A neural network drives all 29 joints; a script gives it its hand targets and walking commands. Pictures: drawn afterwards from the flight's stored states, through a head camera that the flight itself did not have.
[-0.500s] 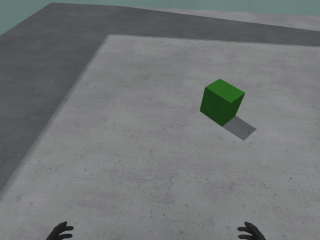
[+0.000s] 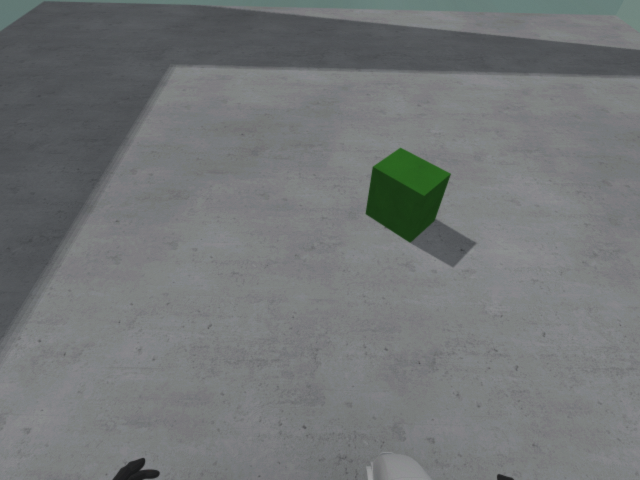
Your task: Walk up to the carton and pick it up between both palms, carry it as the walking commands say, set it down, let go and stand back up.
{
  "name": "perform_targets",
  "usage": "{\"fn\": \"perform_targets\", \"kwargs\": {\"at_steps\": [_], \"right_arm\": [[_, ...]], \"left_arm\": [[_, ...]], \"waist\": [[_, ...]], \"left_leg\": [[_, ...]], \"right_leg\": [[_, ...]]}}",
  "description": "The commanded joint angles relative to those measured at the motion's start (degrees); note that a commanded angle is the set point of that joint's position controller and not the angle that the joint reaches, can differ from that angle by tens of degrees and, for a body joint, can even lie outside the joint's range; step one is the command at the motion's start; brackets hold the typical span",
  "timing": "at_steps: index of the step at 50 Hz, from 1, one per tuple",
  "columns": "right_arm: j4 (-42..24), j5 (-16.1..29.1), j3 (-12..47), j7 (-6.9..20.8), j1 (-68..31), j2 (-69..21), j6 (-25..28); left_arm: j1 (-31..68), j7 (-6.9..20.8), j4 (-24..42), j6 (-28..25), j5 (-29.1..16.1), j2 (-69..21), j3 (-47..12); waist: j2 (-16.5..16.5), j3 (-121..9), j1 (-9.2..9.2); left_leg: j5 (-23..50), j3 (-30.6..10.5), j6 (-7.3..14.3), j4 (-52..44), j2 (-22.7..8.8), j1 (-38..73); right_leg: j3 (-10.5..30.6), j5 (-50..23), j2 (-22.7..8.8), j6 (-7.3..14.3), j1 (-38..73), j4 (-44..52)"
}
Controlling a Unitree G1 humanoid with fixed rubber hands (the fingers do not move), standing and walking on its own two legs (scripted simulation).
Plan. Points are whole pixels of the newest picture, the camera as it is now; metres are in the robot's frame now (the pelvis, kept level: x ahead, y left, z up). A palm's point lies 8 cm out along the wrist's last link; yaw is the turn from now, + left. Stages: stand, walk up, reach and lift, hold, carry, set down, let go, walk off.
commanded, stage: walk up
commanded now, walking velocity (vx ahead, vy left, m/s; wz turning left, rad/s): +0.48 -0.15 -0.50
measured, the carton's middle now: (405, 195) +1.29 -0.41 -0.63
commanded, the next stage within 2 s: none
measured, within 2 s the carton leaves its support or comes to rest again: neither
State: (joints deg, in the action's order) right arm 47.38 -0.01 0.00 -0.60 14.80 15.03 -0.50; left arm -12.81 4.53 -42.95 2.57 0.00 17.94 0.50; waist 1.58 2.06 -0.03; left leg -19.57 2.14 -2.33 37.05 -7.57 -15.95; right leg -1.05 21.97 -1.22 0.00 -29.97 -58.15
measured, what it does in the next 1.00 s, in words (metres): walks ahead, turning right: right foot, then left foot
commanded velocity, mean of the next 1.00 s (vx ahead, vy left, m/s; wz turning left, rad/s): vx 0.52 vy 0.02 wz -0.28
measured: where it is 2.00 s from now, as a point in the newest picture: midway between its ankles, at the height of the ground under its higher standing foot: (367, 332)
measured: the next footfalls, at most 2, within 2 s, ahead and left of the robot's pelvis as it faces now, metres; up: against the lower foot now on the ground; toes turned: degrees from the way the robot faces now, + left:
right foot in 0.16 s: +0.12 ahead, -0.19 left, +0.00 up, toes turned -6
left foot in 0.70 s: +0.44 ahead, +0.02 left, +0.00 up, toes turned -9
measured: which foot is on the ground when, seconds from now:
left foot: down 0.00-0.14, up 0.16-0.68, down 0.70-1.00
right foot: up 0.00-0.14, down 0.16-0.72, up 0.74-1.00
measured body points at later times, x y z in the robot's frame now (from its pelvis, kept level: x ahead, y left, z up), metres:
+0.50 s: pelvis +0.17 -0.11 +0.01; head +0.18 -0.16 +0.46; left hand +0.17 +0.13 -0.11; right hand +0.23 -0.37 -0.14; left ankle +0.17 +0.06 -0.65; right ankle +0.08 -0.19 -0.73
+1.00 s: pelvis +0.41 -0.11 +0.00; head +0.42 -0.12 +0.45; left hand +0.60 +0.10 -0.12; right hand +0.34 -0.36 -0.14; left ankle +0.40 +0.03 -0.73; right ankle +0.43 -0.25 -0.68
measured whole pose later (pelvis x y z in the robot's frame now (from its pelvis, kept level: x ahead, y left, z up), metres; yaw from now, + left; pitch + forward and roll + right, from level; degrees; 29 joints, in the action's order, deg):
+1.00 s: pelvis +0.41 -0.11 +0.00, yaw -17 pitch -2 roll +0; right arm 51.9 0.0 -1.1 1.5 23.0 14.6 1.9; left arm -11.5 1.5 -47.6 -0.7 0.0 14.8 1.1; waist 0.5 2.0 0.0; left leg -23.9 5.8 -0.8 34.9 -4.7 -9.1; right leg -1.5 19.6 -2.0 1.3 -30.2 -55.8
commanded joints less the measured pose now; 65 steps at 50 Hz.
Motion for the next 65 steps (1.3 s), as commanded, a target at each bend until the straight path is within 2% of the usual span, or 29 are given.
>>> {"fn": "perform_targets", "kwargs": {"at_steps": [1, 3, 5, 6, 7, 8, 10, 11, 12, 16, 27, 29, 32, 33, 34, 35, 36, 37, 38, 43, 45, 48, 50, 51, 52, 54, 58, 64, 65], "right_arm": [[-2.2, -2.8, -5.6, 0.3, -2.6, 16.0, 1.4], [-3.1, -2.8, -5.5, 2.1, -6.5, 15.6, 0.8], [-3.3, -3.4, -5.3, 1.8, -6.3, 12.3, 0.8], [-7.1, -3.8, -4.0, 2.1, -9.7, 7.3, 0.8], [-10.4, -2.8, -3.7, 2.0, -11.4, 5.7, 1.0], [-9.1, -2.7, -4.5, 2.0, -13.3, 6.6, 0.0], [-8.1, -3.1, -4.1, 2.6, -12.5, 5.8, 0.7], [-7.3, -2.9, -4.3, 3.5, -10.9, 6.7, 0.6], [-6.2, -2.5, -4.7, 3.3, -8.3, 7.0, 0.3], [-5.8, -2.6, -3.2, 3.5, -10.6, 5.1, 0.5], [-9.4, -1.7, -2.3, 3.7, -20.3, 3.8, 1.9], [-8.1, -1.4, -1.6, 3.5, -19.4, 2.1, 2.7], [-2.5, -1.3, -2.6, 2.1, -3.6, 2.5, 2.7], [2.7, -1.6, -4.2, 1.2, 8.7, 7.6, 3.6], [5.0, -3.2, -5.3, 0.7, 17.7, 12.7, 3.6], [5.8, -3.4, -6.6, 1.0, 23.2, 16.3, 4.0], [5.9, -2.3, -6.5, 0.9, 20.7, 16.7, 3.5], [5.0, -2.3, -5.4, 0.8, 16.2, 11.7, 3.6], [4.2, -2.4, -4.4, 1.1, 15.5, 9.5, 4.3], [1.4, -1.7, -3.4, 1.0, 8.9, 6.7, 5.3], [0.6, -1.8, -3.9, 0.8, 7.9, 8.6, 5.0], [0.5, -2.3, -3.7, 1.0, 6.0, 8.1, 4.7], [0.1, -1.9, -4.2, 1.4, 2.3, 10.7, 4.0], [0.9, -2.1, -3.7, 1.8, 4.4, 8.8, 3.9], [-0.4, -2.0, -3.6, 2.1, 3.2, 7.9, 4.1], [-1.8, -0.3, -2.9, 1.8, 4.3, 1.6, 3.8], [-1.4, -1.8, -3.5, 2.5, -0.4, 4.2, 2.9], [-1.7, -1.9, -3.4, 2.8, -6.9, 2.0, 1.1], [-1.7, -2.3, -3.1, 3.3, -4.9, 2.1, 0.8]], "left_arm": [[2.8, 1.3, 4.9, -1.1, 0.7, 3.4, 3.4], [-4.3, -0.3, 0.8, -2.6, -0.3, 3.7, 3.1], [-20.7, -1.8, -6.3, -4.0, 0.9, 7.8, 4.7], [-29.5, -2.9, -8.1, -4.2, 2.1, 14.3, 6.3], [-29.6, -3.1, -6.7, -4.0, 0.8, 18.4, 6.0], [-24.3, -3.9, -4.3, -3.8, 0.6, 17.1, 6.1], [-14.2, -4.3, -1.5, -4.4, 1.2, 9.3, 3.4], [-12.1, -4.7, -1.2, -5.0, 1.1, 9.9, 4.0], [-12.3, -5.0, -2.5, -5.7, 1.2, 9.1, 3.2], [-20.1, -5.3, -2.8, -6.5, 0.4, 4.8, 3.2], [-27.1, -5.7, -6.8, -5.7, 0.5, 3.9, 4.6], [-22.6, -5.7, -7.2, -5.3, 0.4, 4.6, 4.0], [-15.7, -5.6, -5.4, -5.2, 0.2, 5.9, 4.5], [-12.8, -5.4, -4.9, -5.6, 0.0, 6.7, 5.5], [-12.7, -4.8, -2.0, -6.2, 0.4, 2.0, 4.0], [-12.3, -4.9, 1.1, -6.4, 0.2, -1.5, 3.4], [-11.2, -5.0, 3.0, -6.6, 0.1, 0.3, 4.1], [-5.5, -4.5, 2.4, -6.3, -0.4, 0.7, 3.7], [-3.9, -4.4, 0.0, -6.3, 0.3, -0.5, 3.3], [-3.3, -2.5, 0.0, -4.6, 1.2, -1.3, 2.5], [2.9, -1.9, 1.1, -4.6, 1.8, -1.5, 2.0], [4.5, -0.9, -1.0, -5.0, 1.0, -2.7, 1.6], [-1.9, -1.0, -3.9, -5.1, 1.3, -1.1, 1.7], [-6.2, -1.5, -5.5, -5.9, 1.8, 0.8, 2.5], [-13.6, -1.8, -8.8, -6.2, 2.4, 3.9, 3.4], [-23.9, -3.5, -10.5, -6.1, 1.8, 12.9, 4.9], [-10.9, -4.1, -8.3, -7.0, 1.7, 7.7, 3.0], [-15.2, -4.7, -8.3, -7.4, 1.6, 4.7, 3.1], [-15.1, -4.3, -8.0, -7.7, 1.4, 3.7, 2.9]], "waist": [[15.3, 0.0, 0.40], [17.6, -0.3, 2.45], [-3.2, -11.7, 9.39], [-18.1, -9.1, 13.03], [-26.8, -6.0, 11.24], [-19.2, 1.4, 9.08], [-4.3, 6.9, 3.93], [-11.4, 7.4, 3.41], [-9.7, 5.9, 2.88], [-10.1, 2.0, 3.98], [-17.3, 6.4, 8.07], [-14.1, 7.0, 7.09], [-13.8, 1.4, -1.54], [-9.8, -5.7, -7.37], [2.0, -9.8, -10.51], [15.9, -14.3, -9.40], [14.5, -10.4, -7.00], [2.8, -2.9, -7.13], [1.5, 1.1, -5.94], [12.0, 3.5, -2.89], [6.2, 2.3, -4.08], [9.5, 6.9, -2.01], [14.1, 4.7, 1.29], [7.6, 1.3, 4.02], [-0.6, -4.4, 6.89], [-23.8, -11.2, 7.79], [-5.3, -0.3, 3.57], [-4.7, 4.9, 4.01], [-11.0, 7.5, 3.51]], "left_leg": [[-18.7, -2.9, 4.0, -26.4, -12.4, 3.7], [-23.1, 0.9, 4.0, -19.0, -8.5, 0.3], [-15.9, 8.7, 2.2, 10.7, -0.1, -2.5], [-25.5, 5.4, 1.5, 30.8, 6.1, -23.9], [-20.1, -0.5, 0.5, 40.5, 5.5, -31.6], [-14.5, -4.8, 0.6, 42.8, 1.9, -33.9], [-4.2, -5.4, -1.1, 39.1, 0.0, -27.0], [-1.3, -4.6, -1.4, 37.4, -0.6, -24.6], [-1.5, -4.6, -1.2, 39.3, 1.2, -22.5], [2.5, -0.8, -1.2, 30.3, 4.1, -24.2], [1.5, 2.6, -1.4, 10.3, 4.6, -29.9], [3.3, 4.8, -1.3, 4.0, 6.0, -23.8], [6.4, 9.4, -0.3, -11.8, 10.0, 2.5], [11.3, 3.6, 2.4, -12.8, 5.7, 17.5], [7.5, -12.9, 7.7, -14.8, -9.3, 30.8], [11.8, -29.3, 10.1, -20.8, -20.6, 34.6], [5.6, -34.0, 9.9, -22.7, -21.1, 31.2], [11.7, -27.8, 12.4, -19.4, -17.3, 28.2], [13.3, -26.8, 10.8, -19.7, -16.8, 22.0], [7.9, -13.8, 9.8, -24.6, -12.1, 8.2], [6.1, -14.1, 11.2, -25.4, -13.4, 8.8], [5.2, -7.5, 8.8, -27.1, -10.1, -0.4], [3.6, -2.4, 7.3, -20.1, -6.9, -1.0], [11.5, -0.5, 6.3, -12.0, -4.3, -1.8], [17.0, 2.3, 4.4, 2.7, -1.3, -5.7], [-12.9, 0.1, 3.7, 28.2, 6.1, -16.9], [-3.6, -3.1, 2.5, 30.0, 2.0, -18.7], [-1.7, -1.8, -0.5, 22.4, 0.4, -17.1], [1.1, -1.6, -0.8, 20.6, -0.8, -20.4]], "right_leg": [[-3.9, -0.6, -2.4, -2.7, 0.5, 8.4], [-8.3, -0.2, -1.4, -3.1, 11.2, 19.4], [-2.1, -1.7, 0.8, -0.9, 28.5, 27.6], [23.2, 16.2, -11.3, 1.9, 35.4, 36.6], [49.0, 28.3, -22.8, 6.3, 29.9, 53.4], [49.6, 34.8, -23.0, 4.5, 22.2, 59.0], [41.5, 22.8, -16.4, 4.0, 14.5, 53.5], [36.4, 18.6, -14.6, 3.1, 13.1, 52.8], [34.6, 11.3, -12.7, 1.0, 17.2, 50.9], [28.0, -15.7, -11.1, 7.4, 27.6, 44.7], [25.5, -41.9, -12.7, 9.5, 41.1, 41.9], [21.7, -43.2, -12.1, 8.7, 37.7, 42.4], [14.2, -60.4, -7.7, 5.5, 27.2, 27.3], [11.2, -56.2, -5.1, 3.5, 21.2, 12.2], [5.7, -28.2, 0.0, 0.9, 3.0, -3.7], [5.0, 8.2, 3.8, 1.7, -4.3, -13.9], [8.1, 8.3, 2.0, 3.3, -7.3, -15.1], [8.1, 3.6, 0.1, 3.5, -9.5, -15.2], [7.0, 2.9, -0.6, 3.0, -9.4, -13.6], [1.7, -3.4, -3.5, 0.0, -5.8, -5.4], [-0.3, -1.2, -3.6, -0.1, -4.5, 4.1], [-3.9, -5.0, -2.2, -0.8, 4.6, 17.5], [-7.5, -10.7, -1.5, -0.8, 13.0, 26.5], [-8.6, -12.0, 0.1, -0.9, 21.3, 28.4], [-2.2, -10.5, -2.4, 0.8, 30.6, 28.6], [35.2, 3.0, -24.6, 7.7, 37.4, 47.5], [28.6, 5.6, -20.8, 7.9, 24.2, 49.7], [23.4, -20.3, -19.1, 8.9, 20.7, 47.3], [19.6, -21.6, -18.3, 7.3, 22.6, 46.5]]}}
